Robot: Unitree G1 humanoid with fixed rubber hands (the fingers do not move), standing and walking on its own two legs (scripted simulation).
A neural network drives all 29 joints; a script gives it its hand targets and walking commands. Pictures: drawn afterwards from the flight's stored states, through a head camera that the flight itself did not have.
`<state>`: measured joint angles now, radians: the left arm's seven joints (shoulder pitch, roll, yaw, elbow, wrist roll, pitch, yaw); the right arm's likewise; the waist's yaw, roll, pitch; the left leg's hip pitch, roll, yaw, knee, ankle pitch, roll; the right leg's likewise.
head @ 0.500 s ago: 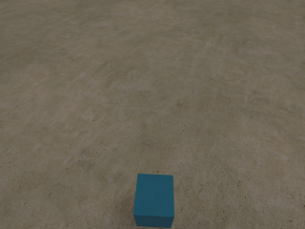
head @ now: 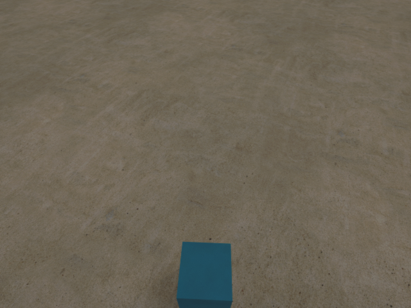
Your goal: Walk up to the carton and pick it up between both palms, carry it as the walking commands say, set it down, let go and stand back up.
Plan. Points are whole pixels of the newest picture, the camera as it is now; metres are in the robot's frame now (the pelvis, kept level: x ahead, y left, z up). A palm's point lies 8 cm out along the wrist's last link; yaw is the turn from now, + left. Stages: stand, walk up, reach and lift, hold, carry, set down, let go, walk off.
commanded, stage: stand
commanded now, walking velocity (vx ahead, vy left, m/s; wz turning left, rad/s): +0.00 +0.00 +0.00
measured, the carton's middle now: (205, 279) +0.40 +0.02 -0.65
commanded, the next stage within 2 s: reach and lift in 0.24 s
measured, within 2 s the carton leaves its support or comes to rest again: neither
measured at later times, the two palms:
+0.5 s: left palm out of the picture +0.15 +0.23 -0.13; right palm out of the picture +0.14 -0.23 -0.13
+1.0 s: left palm out of the picture +0.18 +0.22 -0.20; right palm (303, 305) +0.20 -0.21 -0.19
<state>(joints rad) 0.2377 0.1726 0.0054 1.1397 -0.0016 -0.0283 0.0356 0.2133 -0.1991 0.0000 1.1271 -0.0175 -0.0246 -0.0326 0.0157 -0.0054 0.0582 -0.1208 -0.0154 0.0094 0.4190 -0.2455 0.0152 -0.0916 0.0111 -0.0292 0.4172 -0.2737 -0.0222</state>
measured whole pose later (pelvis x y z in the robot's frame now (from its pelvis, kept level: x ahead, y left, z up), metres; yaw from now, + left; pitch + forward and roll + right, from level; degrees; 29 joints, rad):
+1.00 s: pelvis -0.10 +0.00 -0.10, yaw -1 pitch +15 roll +0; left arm -0.28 0.17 0.13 0.39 -0.03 0.54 0.03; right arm -0.36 -0.22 -0.10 0.47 0.04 0.53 0.03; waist 0.03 -0.01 0.14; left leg -1.01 0.00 0.02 1.13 -0.38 0.02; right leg -0.99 0.01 -0.03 1.13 -0.41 -0.02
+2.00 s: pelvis -0.12 +0.00 -0.14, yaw -2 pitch +27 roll +1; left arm -1.18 0.31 0.29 0.63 -0.13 0.24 0.07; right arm -1.23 -0.32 -0.13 0.65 0.12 0.27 -0.12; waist 0.04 -0.01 0.52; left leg -1.34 -0.04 -0.02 1.24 -0.37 -0.01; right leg -1.34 0.06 0.04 1.27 -0.40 -0.01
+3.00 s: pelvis -0.13 +0.01 -0.41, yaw -3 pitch +31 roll +0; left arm -1.33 0.35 0.10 0.91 -0.26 0.13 0.16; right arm -1.38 -0.40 -0.02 0.95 0.25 0.14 -0.14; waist 0.06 -0.02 0.53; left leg -2.18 -0.05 0.00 2.22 -0.58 -0.01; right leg -2.16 0.08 -0.01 2.23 -0.61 0.02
